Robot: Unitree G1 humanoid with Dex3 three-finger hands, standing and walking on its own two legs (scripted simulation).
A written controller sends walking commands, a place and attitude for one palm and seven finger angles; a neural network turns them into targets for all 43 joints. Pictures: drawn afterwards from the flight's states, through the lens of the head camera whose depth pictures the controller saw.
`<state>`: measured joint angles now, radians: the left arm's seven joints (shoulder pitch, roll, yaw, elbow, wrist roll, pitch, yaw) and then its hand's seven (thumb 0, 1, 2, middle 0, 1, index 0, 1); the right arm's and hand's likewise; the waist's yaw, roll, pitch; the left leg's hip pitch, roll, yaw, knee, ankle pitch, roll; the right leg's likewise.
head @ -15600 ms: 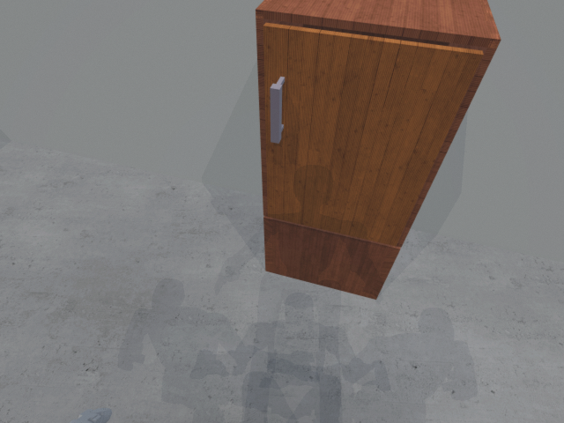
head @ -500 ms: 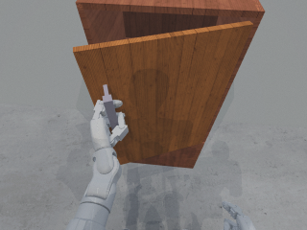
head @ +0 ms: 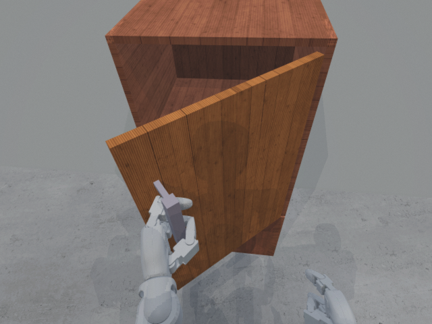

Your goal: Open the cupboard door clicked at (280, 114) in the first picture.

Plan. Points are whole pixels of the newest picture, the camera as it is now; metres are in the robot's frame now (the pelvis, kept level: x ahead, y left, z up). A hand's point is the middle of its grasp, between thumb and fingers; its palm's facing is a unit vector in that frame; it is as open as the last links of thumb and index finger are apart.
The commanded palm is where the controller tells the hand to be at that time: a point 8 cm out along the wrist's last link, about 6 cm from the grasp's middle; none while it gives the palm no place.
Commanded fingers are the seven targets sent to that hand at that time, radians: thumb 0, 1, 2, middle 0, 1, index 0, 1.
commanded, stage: open thumb and fingers to let go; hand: left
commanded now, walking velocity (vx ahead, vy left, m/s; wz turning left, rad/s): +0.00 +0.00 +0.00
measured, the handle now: (171, 215) +0.30 +0.09 +0.08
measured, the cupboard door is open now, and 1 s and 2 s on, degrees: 42 38 41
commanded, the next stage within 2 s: slide the hand sideways off the handle in 0.80 s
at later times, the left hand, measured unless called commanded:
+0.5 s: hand (184, 233) +0.26 +0.06 +0.07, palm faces +0.28 -0.96 +0.00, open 12.6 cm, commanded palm +0.23 +0.10 +0.07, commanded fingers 0.00 -0.50 0.30 -0.26 -0.95 -0.26 -0.95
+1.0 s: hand (178, 236) +0.26 +0.07 +0.07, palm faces +0.04 -1.00 -0.06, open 15.3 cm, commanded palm +0.23 +0.10 +0.07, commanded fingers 0.00 -0.50 0.30 -0.15 -0.30 -0.15 -0.30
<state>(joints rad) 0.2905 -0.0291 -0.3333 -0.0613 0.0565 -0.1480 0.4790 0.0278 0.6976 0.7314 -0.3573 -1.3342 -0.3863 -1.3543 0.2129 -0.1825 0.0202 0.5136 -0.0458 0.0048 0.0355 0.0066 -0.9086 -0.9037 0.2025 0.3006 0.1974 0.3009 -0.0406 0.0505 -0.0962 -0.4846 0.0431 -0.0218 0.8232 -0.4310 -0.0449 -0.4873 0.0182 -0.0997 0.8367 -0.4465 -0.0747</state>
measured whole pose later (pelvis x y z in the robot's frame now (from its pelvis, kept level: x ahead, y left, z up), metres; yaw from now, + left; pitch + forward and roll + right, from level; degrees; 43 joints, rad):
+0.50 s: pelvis -0.02 +0.00 +0.00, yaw +1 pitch +5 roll +1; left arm 0.13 -0.09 -0.25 0.08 0.06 -0.21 0.50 0.00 -0.27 0.39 -0.31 -1.21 -0.32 -1.22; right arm 0.20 -0.20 0.01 0.56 -0.05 0.00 0.01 0.01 -0.91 -0.90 0.20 0.30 0.20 0.30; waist -0.01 0.04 -0.08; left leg -0.53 0.03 -0.04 0.83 -0.40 -0.04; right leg -0.54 0.00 -0.11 0.86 -0.42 -0.08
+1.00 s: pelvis -0.03 +0.03 -0.01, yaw +0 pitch +5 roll +0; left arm 0.06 -0.02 -0.28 0.11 0.08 -0.21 0.32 -0.01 -0.50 0.30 -0.34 -0.56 -0.28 -0.57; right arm 0.20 -0.19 0.03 0.53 -0.03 0.02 0.02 0.01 -0.91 -0.90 0.20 0.30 0.20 0.30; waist 0.00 0.02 -0.07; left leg -0.56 0.01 -0.01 0.87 -0.41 -0.01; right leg -0.55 -0.02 -0.08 0.88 -0.42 -0.04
